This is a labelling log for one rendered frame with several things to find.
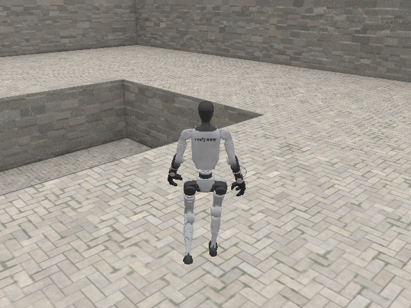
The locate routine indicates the left robot hand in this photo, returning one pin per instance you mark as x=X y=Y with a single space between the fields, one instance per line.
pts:
x=177 y=177

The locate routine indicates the right robot foot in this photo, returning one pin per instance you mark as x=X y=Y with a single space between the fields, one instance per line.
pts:
x=212 y=251

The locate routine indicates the right robot upper arm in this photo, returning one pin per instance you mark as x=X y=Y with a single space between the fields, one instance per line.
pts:
x=229 y=146

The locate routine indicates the robot head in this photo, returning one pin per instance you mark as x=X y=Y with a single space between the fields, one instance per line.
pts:
x=205 y=110

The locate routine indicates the left robot upper arm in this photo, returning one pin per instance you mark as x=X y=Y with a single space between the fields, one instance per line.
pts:
x=181 y=146

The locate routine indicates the left robot forearm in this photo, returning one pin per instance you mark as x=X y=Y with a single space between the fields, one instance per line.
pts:
x=174 y=167

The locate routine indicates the right robot hand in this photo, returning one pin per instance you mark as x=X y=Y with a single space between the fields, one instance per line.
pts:
x=240 y=186

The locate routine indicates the right robot forearm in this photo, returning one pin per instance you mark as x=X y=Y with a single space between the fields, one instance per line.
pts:
x=237 y=172

